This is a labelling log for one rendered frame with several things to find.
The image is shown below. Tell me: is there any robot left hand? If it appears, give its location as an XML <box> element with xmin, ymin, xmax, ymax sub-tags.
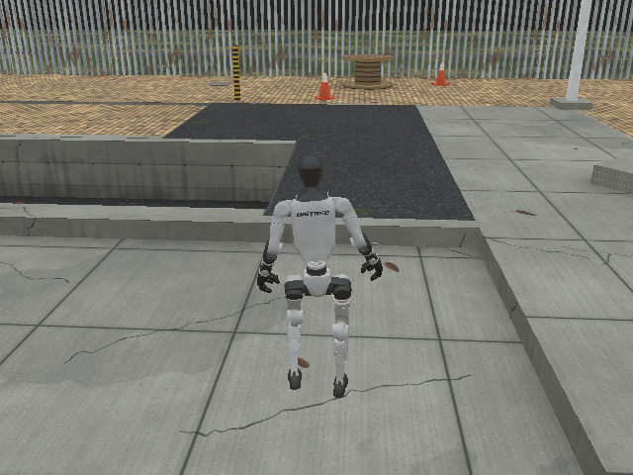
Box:
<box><xmin>257</xmin><ymin>273</ymin><xmax>280</xmax><ymax>293</ymax></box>

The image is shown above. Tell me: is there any humanoid robot torso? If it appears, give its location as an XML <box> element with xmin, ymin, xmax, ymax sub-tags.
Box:
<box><xmin>290</xmin><ymin>192</ymin><xmax>336</xmax><ymax>297</ymax></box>

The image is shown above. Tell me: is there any left robot shin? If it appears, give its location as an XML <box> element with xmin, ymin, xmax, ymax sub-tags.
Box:
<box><xmin>287</xmin><ymin>310</ymin><xmax>301</xmax><ymax>377</ymax></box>

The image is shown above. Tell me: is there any robot right hand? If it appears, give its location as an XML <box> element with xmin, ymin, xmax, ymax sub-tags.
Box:
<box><xmin>361</xmin><ymin>258</ymin><xmax>383</xmax><ymax>281</ymax></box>

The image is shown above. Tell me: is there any robot left upper arm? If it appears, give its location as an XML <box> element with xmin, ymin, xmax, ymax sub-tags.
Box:
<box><xmin>267</xmin><ymin>200</ymin><xmax>292</xmax><ymax>255</ymax></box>

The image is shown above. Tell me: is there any robot left forearm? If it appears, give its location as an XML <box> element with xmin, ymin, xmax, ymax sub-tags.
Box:
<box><xmin>259</xmin><ymin>239</ymin><xmax>277</xmax><ymax>277</ymax></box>

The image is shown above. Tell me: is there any robot right upper arm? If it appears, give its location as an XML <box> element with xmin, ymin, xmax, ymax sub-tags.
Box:
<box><xmin>332</xmin><ymin>197</ymin><xmax>367</xmax><ymax>249</ymax></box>

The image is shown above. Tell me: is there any robot right forearm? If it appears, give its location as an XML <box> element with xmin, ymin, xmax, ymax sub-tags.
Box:
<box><xmin>358</xmin><ymin>233</ymin><xmax>379</xmax><ymax>265</ymax></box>

